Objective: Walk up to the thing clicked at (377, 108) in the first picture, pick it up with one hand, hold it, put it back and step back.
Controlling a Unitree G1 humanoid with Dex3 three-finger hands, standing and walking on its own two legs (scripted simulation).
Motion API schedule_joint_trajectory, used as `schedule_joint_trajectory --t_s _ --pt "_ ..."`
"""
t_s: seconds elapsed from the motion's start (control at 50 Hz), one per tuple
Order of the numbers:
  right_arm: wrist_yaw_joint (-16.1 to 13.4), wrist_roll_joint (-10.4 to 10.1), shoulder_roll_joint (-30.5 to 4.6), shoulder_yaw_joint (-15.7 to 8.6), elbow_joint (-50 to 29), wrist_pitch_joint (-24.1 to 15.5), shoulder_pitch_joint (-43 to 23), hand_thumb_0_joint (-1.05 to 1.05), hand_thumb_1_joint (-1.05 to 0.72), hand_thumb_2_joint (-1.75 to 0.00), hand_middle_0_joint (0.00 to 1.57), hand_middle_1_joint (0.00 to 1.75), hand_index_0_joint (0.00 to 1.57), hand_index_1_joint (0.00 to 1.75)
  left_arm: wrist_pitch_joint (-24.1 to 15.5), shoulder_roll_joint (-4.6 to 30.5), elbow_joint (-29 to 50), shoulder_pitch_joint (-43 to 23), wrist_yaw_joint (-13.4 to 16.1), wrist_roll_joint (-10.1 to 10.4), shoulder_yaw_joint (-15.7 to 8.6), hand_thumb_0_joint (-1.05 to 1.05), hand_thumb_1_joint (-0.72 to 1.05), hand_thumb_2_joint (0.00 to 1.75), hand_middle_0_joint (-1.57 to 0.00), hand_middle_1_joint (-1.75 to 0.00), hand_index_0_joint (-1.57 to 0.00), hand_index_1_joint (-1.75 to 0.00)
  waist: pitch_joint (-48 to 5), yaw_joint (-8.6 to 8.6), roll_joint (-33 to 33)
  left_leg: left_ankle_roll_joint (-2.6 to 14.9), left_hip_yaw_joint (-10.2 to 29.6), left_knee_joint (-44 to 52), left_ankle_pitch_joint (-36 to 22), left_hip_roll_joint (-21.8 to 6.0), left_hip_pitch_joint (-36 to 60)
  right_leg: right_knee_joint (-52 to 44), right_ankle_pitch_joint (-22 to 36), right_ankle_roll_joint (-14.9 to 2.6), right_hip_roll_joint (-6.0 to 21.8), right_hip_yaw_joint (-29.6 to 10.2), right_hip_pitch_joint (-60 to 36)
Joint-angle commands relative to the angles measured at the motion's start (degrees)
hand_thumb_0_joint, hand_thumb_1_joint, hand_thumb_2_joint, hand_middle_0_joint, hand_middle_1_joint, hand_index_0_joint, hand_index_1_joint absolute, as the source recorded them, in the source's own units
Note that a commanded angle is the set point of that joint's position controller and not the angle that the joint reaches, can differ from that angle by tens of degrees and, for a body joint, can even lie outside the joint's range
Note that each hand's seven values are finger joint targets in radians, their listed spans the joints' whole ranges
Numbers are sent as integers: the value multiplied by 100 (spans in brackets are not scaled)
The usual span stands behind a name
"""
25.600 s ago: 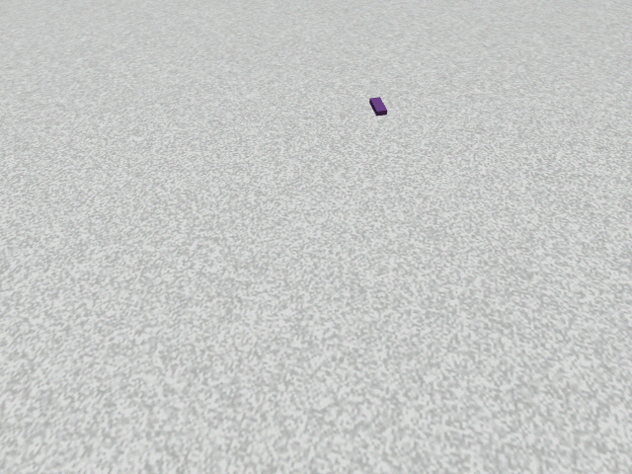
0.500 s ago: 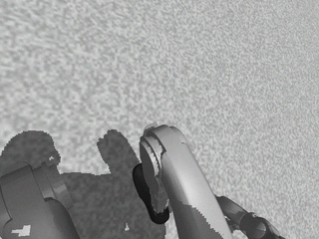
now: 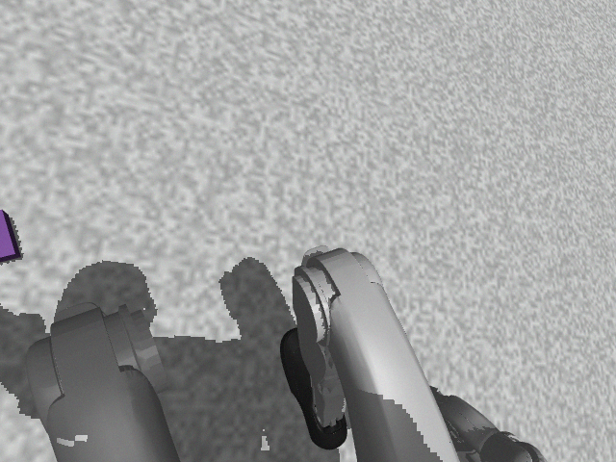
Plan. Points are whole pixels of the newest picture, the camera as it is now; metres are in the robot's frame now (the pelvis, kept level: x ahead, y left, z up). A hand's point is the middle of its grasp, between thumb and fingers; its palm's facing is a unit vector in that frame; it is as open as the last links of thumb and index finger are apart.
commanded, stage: settle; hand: left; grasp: from above
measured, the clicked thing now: out of the picture +0.41 +0.37 -0.25
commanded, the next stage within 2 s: lift in 0.46 s
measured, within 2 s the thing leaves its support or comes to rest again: neither
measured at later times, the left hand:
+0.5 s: hand out of the picture +0.39 +0.35 -0.13, palm faces -0.43 -0.13 -0.89, open 8.7 cm
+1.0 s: hand out of the picture +0.36 +0.36 -0.05, palm faces -0.45 -0.14 -0.88, open 8.8 cm
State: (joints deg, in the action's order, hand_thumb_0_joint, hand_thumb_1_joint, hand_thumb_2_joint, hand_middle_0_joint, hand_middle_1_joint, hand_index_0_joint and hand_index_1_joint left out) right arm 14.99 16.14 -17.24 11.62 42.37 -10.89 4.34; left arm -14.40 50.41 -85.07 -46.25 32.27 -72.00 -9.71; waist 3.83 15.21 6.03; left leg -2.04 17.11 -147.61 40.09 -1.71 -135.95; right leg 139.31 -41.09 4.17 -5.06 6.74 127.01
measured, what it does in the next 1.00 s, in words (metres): rises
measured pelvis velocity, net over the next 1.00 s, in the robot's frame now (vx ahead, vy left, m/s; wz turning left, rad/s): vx -0.01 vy -0.01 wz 0.13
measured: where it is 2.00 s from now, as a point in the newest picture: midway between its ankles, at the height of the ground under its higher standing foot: (243, 443)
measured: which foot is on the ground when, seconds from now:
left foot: down 0.00-1.00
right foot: down 0.00-1.00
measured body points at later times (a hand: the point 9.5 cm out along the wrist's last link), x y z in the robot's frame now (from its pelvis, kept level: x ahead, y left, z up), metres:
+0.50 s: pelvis -0.01 -0.01 +0.03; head +0.20 +0.09 +0.41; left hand +0.41 +0.35 -0.08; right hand +0.11 -0.27 -0.07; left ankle +0.06 +0.14 -0.26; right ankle +0.11 -0.13 -0.26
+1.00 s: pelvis -0.01 -0.01 +0.08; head +0.18 +0.08 +0.48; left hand +0.38 +0.36 +0.00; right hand +0.11 -0.27 -0.03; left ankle +0.06 +0.14 -0.26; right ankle +0.11 -0.13 -0.26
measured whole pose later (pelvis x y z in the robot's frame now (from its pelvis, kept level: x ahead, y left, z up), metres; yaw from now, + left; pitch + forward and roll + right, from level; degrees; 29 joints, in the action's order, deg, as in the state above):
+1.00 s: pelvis -0.01 -0.01 +0.08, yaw +7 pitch +33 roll -8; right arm 6.8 3.9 -15.5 0.1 40.7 0.4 9.7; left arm -10.6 38.9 -60.4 -40.9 8.8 -64.5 -3.0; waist -6.8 7.6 -1.2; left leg -1.0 8.8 -129.2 35.9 -1.8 -126.6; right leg 125.9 -39.4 3.7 -1.3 2.0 119.7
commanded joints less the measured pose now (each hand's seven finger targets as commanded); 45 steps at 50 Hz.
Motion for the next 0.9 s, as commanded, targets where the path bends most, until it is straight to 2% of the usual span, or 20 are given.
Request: schedule_joint_trajectory --t_s 0.0,0.02,0.06,0.12,0.16,0.2,0.28,0.34,0.42,0.46,0.52,0.54,0.56,0.58,0.62,0.66,0.74,0.8,0.84,0.88 --pt "-82 -262 -1787 -904 -3 54 987 0 -91 -90 20 30 20 30 132 1173 1116 -1485 35 192 3 0 78 46 -111 -45 -113 -43 -3921 -10 -3186 118 -936 1792 -1142 -93 3257 -1252 1551 -573 -80 724 -1274" --pt "-95 -292 -1779 -945 -3 93 1049 0 -90 -90 20 30 20 30 167 1092 1213 -1577 -39 242 20 0 81 45 -112 -46 -115 -43 -3987 -25 -3133 131 -941 1858 -1102 -78 3225 -1307 1504 -573 -64 708 -1265" --pt "-97 -430 -1644 -977 -115 142 914 0 -91 -90 20 30 20 30 233 571 1284 -1695 -261 316 443 0 81 45 -114 -44 -116 -42 -3948 -88 -3002 167 -979 1969 -897 -58 3072 -1415 1305 -599 -60 616 -1190" --pt "-156 -550 -1670 -1049 -66 251 1042 0 -90 -90 20 30 20 30 326 855 1184 -1593 -468 313 270 0 82 42 -114 -43 -117 -40 -4053 -259 -2701 195 -1014 2010 -1021 -18 3049 -1433 1403 -578 -29 569 -1259" --pt "-172 -587 -1596 -1069 -91 340 1058 0 -90 -90 20 30 20 30 344 596 1200 -1678 -645 324 422 0 82 41 -114 -43 -117 -40 -4036 -202 -2484 232 -1072 2020 -1052 13 2959 -1517 1456 -558 -10 525 -1346" --pt "-216 -681 -1530 -1077 -115 396 1057 0 -91 -90 20 30 20 30 311 704 1389 -1876 -772 342 392 0 82 41 -115 -41 -118 -39 -4085 -317 -2461 242 -1091 2086 -1029 29 3034 -1555 1400 -578 23 454 -1371" --pt "-292 -739 -1441 -1062 -168 503 1118 0 -91 -90 20 30 20 30 235 625 1169 -1851 -940 344 410 0 79 42 -114 -41 -116 -39 -3881 -238 -1958 323 -1197 2046 -891 65 2726 -1798 1161 -566 9 305 -1603" --pt "-393 -743 -1405 -1059 -208 566 1134 0 -91 -90 20 30 20 30 128 881 1471 -2034 -1006 295 282 0 79 43 -115 -41 -117 -40 -4243 -352 -2154 303 -1245 2083 -932 68 2945 -1829 1124 -585 30 258 -1728" --pt "-511 -752 -1366 -1079 -242 656 1148 0 -91 -90 20 30 20 30 42 841 1466 -2124 -1060 286 310 0 84 45 -117 -43 -119 -41 -4139 -293 -2077 302 -1282 2139 -780 83 2909 -1943 908 -606 51 219 -1652" --pt "-583 -771 -1361 -1101 -253 698 1167 0 -91 -90 20 30 20 30 3 975 1668 -2248 -1074 267 249 0 85 47 -119 -42 -121 -41 -4299 -370 -2177 287 -1285 2204 -734 81 3041 -1936 834 -623 57 228 -1587" --pt "-668 -778 -1330 -1112 -244 740 1194 0 -90 -90 20 30 20 30 16 818 1629 -2210 -1089 274 347 0 87 47 -120 -42 -121 -41 -4231 -337 -2187 280 -1316 2302 -688 99 3076 -1999 825 -621 83 245 -1533" --pt "-688 -790 -1301 -1132 -247 747 1220 0 -94 -91 20 30 20 30 20 825 1639 -2230 -1106 274 383 0 90 39 -124 -45 -128 -41 -4243 -342 -2200 275 -1312 2319 -705 78 3125 -2018 819 -633 74 196 -1571" --pt "-710 -800 -1322 -1154 -215 752 1253 0 -89 -89 20 30 20 30 35 826 1740 -2234 -1116 297 345 0 82 45 -116 -38 -120 -36 -4383 -392 -2209 277 -1326 2328 -800 82 3226 -2028 939 -623 92 222 -1588" --pt "-729 -817 -1325 -1175 -214 762 1267 0 -93 -91 20 30 20 30 61 879 1790 -2193 -1113 326 291 0 86 40 -121 -42 -124 -39 -4487 -464 -2265 278 -1347 2371 -834 91 3291 -2035 999 -623 108 217 -1607" --pt "-747 -846 -1319 -1205 -214 771 1342 0 -91 -90 20 30 20 30 144 727 1822 -2072 -1174 418 322 0 86 41 -116 -44 -120 -40 -4510 -464 -2209 286 -1374 2464 -917 105 3370 -2084 1150 -597 140 258 -1697" --pt "-775 -891 -1320 -1268 -231 804 1358 0 -91 -90 20 30 20 30 224 890 2027 -2053 -1269 499 237 0 84 43 -116 -43 -119 -40 -4689 -568 -2280 299 -1401 2556 -881 111 3431 -2166 1102 -609 155 215 -1742" --pt "-812 -1027 -1251 -1410 -256 906 1423 0 -91 -90 20 30 20 30 361 713 2392 -1745 -1628 623 329 0 81 42 -113 -43 -117 -40 -4869 -689 -2222 307 -1432 2811 -927 131 3658 -2306 1156 -623 166 168 -1928" --pt "-850 -1118 -1234 -1517 -326 981 1422 0 -91 -90 20 30 20 30 382 736 2920 -1607 -1829 671 242 0 82 46 -114 -45 -117 -42 -4949 -789 -2305 296 -1402 3050 -956 146 3872 -2387 1164 -632 213 148 -1992" --pt "-876 -1165 -1188 -1571 -378 1026 1409 0 -91 -90 20 30 20 30 379 701 3150 -1455 -1936 712 245 0 80 48 -114 -45 -116 -42 -4980 -837 -2193 304 -1402 3168 -867 131 3985 -2536 1062 -636 205 117 -2063" --pt "-901 -1204 -1135 -1589 -407 1053 1421 0 -91 -90 20 30 20 30 377 519 3212 -1309 -2055 776 345 0 81 47 -114 -45 -117 -42 -4768 -762 -1989 345 -1455 3217 -863 139 3865 -2739 1066 -609 210 61 -2180"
